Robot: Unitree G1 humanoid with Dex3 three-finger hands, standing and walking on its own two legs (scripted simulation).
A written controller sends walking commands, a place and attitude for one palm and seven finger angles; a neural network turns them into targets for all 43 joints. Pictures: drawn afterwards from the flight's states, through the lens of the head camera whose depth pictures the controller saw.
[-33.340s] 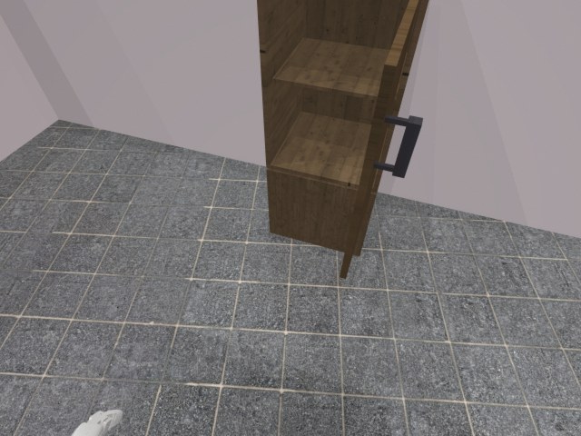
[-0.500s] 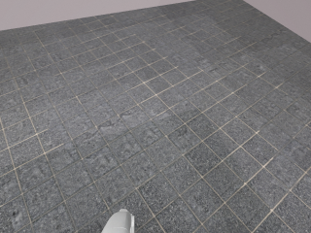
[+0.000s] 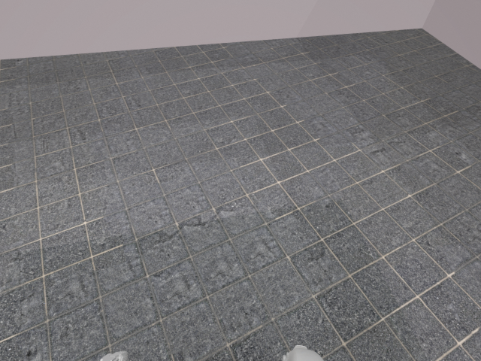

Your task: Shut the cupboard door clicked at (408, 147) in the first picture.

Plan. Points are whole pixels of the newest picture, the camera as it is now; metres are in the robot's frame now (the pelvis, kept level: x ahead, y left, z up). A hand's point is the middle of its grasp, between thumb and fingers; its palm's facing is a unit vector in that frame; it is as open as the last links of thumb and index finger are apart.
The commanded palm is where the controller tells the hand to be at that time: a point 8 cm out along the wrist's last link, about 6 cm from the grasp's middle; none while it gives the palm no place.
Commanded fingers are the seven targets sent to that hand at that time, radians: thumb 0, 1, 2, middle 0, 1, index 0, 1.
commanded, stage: turn to face it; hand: left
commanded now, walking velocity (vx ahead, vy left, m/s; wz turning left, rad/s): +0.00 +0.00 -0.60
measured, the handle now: out of the picture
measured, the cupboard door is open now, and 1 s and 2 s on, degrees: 57 57 57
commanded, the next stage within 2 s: none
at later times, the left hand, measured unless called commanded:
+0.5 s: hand (154, 360) +0.15 +0.18 -0.17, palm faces -0.18 -0.96 -0.21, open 7.4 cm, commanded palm none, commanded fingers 0.00 0.90 0.90 -0.20 -0.30 -0.20 -0.30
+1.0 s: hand (202, 282) +0.30 +0.10 -0.16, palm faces -0.56 -0.78 -0.28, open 7.4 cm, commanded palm none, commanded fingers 0.00 0.90 0.90 -0.20 -0.30 -0.20 -0.30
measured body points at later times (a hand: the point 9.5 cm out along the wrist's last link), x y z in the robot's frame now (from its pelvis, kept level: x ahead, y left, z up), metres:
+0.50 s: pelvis +0.07 -0.01 +0.00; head +0.12 +0.00 +0.45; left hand +0.16 +0.23 -0.16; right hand +0.12 -0.28 -0.13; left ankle +0.11 +0.12 -0.72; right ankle +0.07 -0.13 -0.74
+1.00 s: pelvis +0.07 +0.00 -0.02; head +0.10 -0.04 +0.43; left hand +0.33 +0.14 -0.14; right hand -0.05 -0.25 -0.17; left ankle +0.12 +0.12 -0.72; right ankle +0.02 -0.10 -0.74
